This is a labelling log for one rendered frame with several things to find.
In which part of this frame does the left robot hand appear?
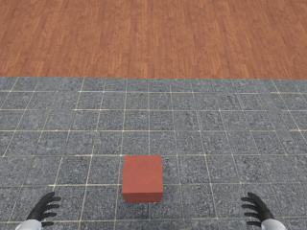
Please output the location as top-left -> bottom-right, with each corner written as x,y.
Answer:
26,192 -> 61,227

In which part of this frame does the robot left forearm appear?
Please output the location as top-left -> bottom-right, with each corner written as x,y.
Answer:
15,219 -> 42,230

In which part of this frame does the robot right forearm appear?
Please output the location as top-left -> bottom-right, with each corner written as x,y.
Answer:
261,218 -> 288,230

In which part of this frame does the right robot hand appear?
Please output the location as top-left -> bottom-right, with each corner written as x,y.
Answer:
241,192 -> 275,228

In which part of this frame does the carton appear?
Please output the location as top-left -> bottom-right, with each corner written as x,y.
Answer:
121,154 -> 163,203

